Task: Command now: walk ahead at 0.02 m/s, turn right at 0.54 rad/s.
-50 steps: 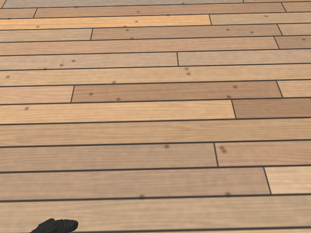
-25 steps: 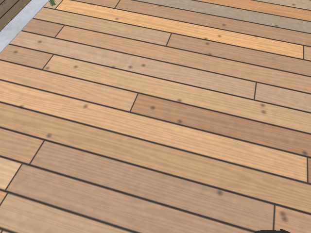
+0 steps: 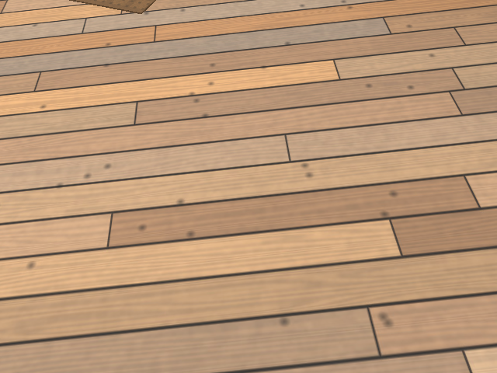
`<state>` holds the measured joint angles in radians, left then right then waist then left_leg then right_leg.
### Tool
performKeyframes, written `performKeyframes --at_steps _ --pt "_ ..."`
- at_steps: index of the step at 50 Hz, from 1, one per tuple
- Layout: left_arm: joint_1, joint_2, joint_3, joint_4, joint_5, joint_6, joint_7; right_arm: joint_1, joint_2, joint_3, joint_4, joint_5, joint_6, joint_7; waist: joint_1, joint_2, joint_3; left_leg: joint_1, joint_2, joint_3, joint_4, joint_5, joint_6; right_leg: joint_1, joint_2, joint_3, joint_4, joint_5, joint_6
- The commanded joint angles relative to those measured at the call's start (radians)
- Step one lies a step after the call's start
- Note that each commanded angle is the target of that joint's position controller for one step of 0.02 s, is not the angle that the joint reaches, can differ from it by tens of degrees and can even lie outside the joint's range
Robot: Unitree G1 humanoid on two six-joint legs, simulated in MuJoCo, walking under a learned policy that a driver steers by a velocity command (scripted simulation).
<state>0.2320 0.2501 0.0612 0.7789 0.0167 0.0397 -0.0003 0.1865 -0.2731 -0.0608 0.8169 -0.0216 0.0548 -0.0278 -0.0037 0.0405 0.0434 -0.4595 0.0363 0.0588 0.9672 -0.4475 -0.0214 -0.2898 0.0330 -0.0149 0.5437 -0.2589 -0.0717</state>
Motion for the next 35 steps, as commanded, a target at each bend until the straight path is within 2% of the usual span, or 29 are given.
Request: performKeyframes --at_steps 1,2,4,9,12,16,18,19,20,21,22,24,25,27,31,33,35 --pt "-0.036 0.144 0.036 -0.073 -0.013 -0.006 0.009 0.029 -0.092 -0.025 -0.046 -0.012 -0.014 0.005 -0.015 -0.155 -0.076 -0.114 -0.013 -0.072 0.126 0.073 -0.009 0.144 -0.211 0.274 -0.229 0.423 -0.15" --pt "-0.02 0.145 0.036 -0.072 -0.016 -0.009 0.006 0.03 -0.088 -0.025 -0.047 -0.009 -0.013 0.007 -0.011 -0.134 -0.097 -0.11 -0.017 -0.077 0.131 0.079 -0.014 0.163 -0.21 0.276 -0.221 0.45 -0.152" --pt "0.009 0.16 0.042 -0.066 -0.016 -0.015 0.005 0.016 -0.074 -0.022 -0.056 -0.001 -0.008 0.006 0.002 -0.117 -0.1 -0.125 -0.018 -0.087 0.094 0.083 -0.024 0.196 -0.209 0.299 -0.219 0.43 -0.157" --pt "0.049 0.182 0.051 -0.063 -0.005 -0.01 0.008 -0.029 -0.075 -0.017 -0.084 0.003 -0.005 -0.003 0.038 -0.152 -0.082 -0.113 -0.032 -0.105 -0.056 0.05 -0.029 0.207 -0.211 0.392 -0.225 0.291 -0.178" --pt "0.033 0.185 0.052 -0.067 0.003 -0.008 0.004 -0.022 -0.073 -0.012 -0.088 0.009 -0.011 -0.006 0.039 -0.152 -0.093 -0.039 -0.044 -0.101 -0.13 0.037 -0.015 0.17 -0.206 0.413 -0.214 0.283 -0.179" --pt "-0.017 0.141 0.027 -0.057 0.013 -0.007 0.005 0.032 -0.058 -0.002 -0.066 0.018 -0.017 -0.008 0.024 -0.163 -0.118 0.16 -0.054 -0.064 -0.29 0.042 0.02 0.093 -0.195 0.383 -0.196 0.327 -0.143" --pt "-0.046 0.101 0.002 -0.038 0.002 -0.005 0.015 0.089 -0.015 0.013 -0.033 0.015 -0.024 -0.006 -0.02 -0.127 -0.111 0.349 -0.049 -0.057 -0.572 0.216 0.044 0.016 -0.169 0.351 -0.176 0.234 -0.088" --pt "-0.011 0.075 -0.011 -0.022 0.005 -0.01 0.018 0.062 -0.026 0.02 -0.036 0.003 -0.035 -0.008 0.003 -0.065 -0.092 0.405 0.005 -0.156 -0.681 0.272 0.057 -0.028 -0.137 0.326 -0.163 0.138 -0.033" --pt "0.044 0.054 -0.017 -0.017 0.009 -0.013 0.02 0.045 -0.097 0.015 -0.054 -0.015 -0.049 -0.01 0.041 0.102 -0.103 0.422 0.203 -0.4 -0.761 0.312 0.091 -0.055 -0.049 0.225 -0.027 -0.025 0.011" --pt "0.024 0.092 -0.007 -0.012 -0.001 -0.005 0.026 -0.034 -0.142 0.011 -0.064 -0.005 -0.051 0.003 0.061 0.142 -0.029 0.197 0.273 -0.466 -0.759 0.362 0.183 0.02 0.021 0.129 -0.077 -0.119 0.031" --pt "0.01 0.118 -0.003 0.004 0.006 -0.004 0.028 -0.077 -0.124 0.01 -0.068 0.004 -0.054 0.016 0.065 0.121 0.006 0.142 0.222 -0.44 -0.748 0.319 0.184 0.094 0.0 0.115 -0.07 -0.067 0.039" --pt "-0.041 0.118 -0.001 0.008 0.001 -0.013 0.028 -0.05 -0.145 0.0 -0.053 0.012 -0.052 0.022 0.035 0.13 0.004 0.188 0.129 -0.388 -0.708 0.314 0.141 0.091 0.023 0.094 -0.085 0.022 0.049" --pt "-0.04 0.127 0.004 0.009 0.001 -0.017 0.027 -0.03 -0.163 -0.008 -0.049 0.018 -0.051 0.018 0.027 0.145 -0.007 0.226 0.12 -0.393 -0.688 0.368 0.143 0.066 0.025 0.082 -0.066 0.025 0.055" --pt "-0.03 0.113 0.002 0.017 -0.005 -0.024 0.033 0.004 -0.169 -0.019 -0.043 0.021 -0.047 0.019 0.011 0.128 -0.043 0.299 0.126 -0.421 -0.641 0.501 0.172 0.021 0.035 0.057 -0.025 -0.032 0.068" --pt "-0.059 0.093 0.002 -0.003 -0.016 -0.025 0.047 0.071 -0.172 -0.039 -0.02 0.011 -0.031 0.017 -0.026 0.115 -0.069 0.403 0.166 -0.531 -0.609 0.654 0.244 -0.106 0.046 0.063 0.113 -0.224 0.071" --pt "-0.057 0.093 0.0 -0.012 -0.022 -0.03 0.048 0.055 -0.177 -0.049 -0.017 0.011 -0.022 0.016 -0.021 0.099 -0.087 0.415 0.156 -0.546 -0.608 0.663 0.243 -0.108 0.039 0.08 0.118 -0.218 0.07" --pt "-0.028 0.094 -0.002 -0.01 -0.025 -0.037 0.048 0.004 -0.178 -0.056 -0.027 0.015 -0.01 0.021 0.001 0.094 -0.103 0.372 0.121 -0.533 -0.604 0.614 0.214 -0.035 0.043 0.078 0.035 -0.172 0.064"
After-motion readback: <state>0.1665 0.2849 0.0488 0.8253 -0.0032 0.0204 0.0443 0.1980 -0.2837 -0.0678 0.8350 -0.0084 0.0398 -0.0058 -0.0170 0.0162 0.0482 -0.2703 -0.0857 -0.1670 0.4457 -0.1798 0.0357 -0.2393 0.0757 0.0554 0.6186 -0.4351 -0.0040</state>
